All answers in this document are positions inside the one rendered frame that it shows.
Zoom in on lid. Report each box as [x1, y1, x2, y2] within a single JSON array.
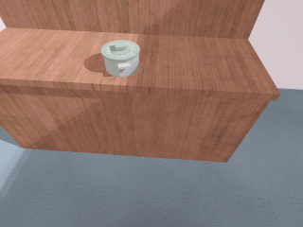
[[100, 40, 140, 61]]

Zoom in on pot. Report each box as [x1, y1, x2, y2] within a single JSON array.
[[103, 55, 139, 78]]

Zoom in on knob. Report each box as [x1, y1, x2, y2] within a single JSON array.
[[114, 42, 127, 50]]

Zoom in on table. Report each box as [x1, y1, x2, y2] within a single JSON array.
[[0, 0, 281, 163]]

